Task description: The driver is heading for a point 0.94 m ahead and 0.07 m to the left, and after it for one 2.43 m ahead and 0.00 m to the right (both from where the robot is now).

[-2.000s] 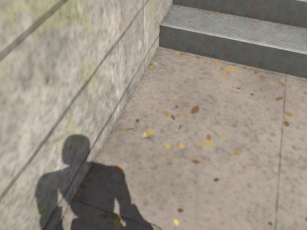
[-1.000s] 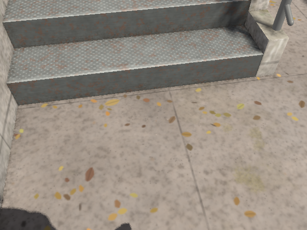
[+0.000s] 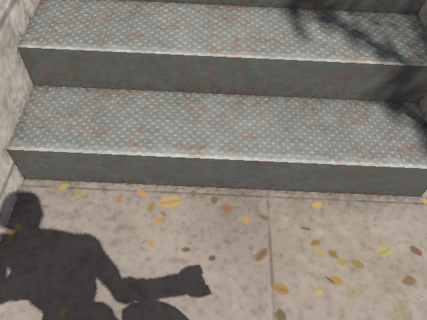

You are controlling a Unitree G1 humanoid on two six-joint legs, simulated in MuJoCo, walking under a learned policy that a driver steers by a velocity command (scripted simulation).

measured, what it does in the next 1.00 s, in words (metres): steps on the spot, turning left: right foot, then left foot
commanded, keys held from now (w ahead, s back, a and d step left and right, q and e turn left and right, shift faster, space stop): q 0.30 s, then no key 0.46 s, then w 0.24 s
